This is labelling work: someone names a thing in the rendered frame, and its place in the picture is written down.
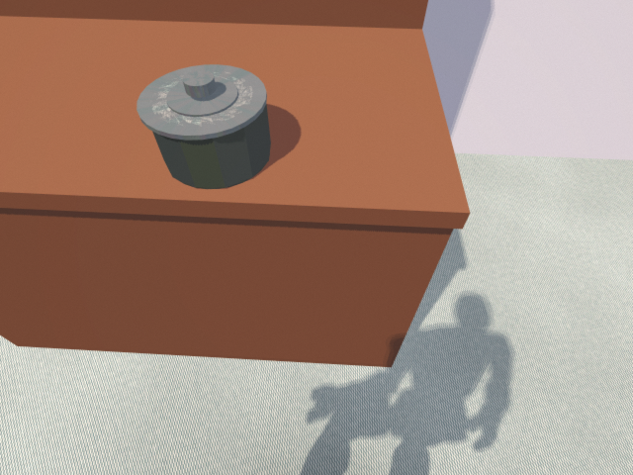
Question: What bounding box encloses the pot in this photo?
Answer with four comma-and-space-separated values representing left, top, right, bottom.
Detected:
153, 104, 271, 189

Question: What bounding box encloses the lid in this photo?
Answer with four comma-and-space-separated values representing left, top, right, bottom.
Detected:
136, 64, 267, 141

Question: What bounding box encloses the table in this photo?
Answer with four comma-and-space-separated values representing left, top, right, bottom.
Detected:
0, 0, 470, 367

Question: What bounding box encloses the knob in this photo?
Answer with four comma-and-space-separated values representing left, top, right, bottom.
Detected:
183, 70, 217, 98

